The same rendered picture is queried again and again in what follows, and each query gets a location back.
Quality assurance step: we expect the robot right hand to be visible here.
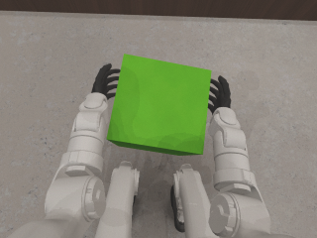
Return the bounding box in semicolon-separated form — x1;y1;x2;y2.
208;75;232;115

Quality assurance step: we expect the robot right foot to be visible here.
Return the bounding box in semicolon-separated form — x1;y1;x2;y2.
170;185;185;233

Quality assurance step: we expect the robot left upper arm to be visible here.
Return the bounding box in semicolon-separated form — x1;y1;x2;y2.
7;176;106;238

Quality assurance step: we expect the robot left hand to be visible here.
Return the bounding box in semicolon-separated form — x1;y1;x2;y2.
91;63;121;100

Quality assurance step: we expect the robot right forearm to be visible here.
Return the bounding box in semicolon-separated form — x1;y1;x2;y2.
208;107;271;228

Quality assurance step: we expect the robot left forearm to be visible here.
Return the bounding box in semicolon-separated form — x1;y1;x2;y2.
45;92;109;215

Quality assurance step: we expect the robot right upper arm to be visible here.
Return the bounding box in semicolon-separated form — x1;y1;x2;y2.
208;191;295;238

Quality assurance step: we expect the carton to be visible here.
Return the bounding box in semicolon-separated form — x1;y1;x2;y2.
106;54;212;156

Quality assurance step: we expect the robot left thigh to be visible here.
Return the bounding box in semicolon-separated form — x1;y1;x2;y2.
94;166;140;238

